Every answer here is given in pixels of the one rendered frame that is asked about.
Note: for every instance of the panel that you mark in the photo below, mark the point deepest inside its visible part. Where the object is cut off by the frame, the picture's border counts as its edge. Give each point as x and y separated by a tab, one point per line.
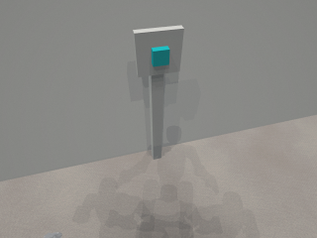
144	41

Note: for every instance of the button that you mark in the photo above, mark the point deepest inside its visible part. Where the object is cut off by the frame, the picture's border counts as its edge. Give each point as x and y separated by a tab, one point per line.
160	56

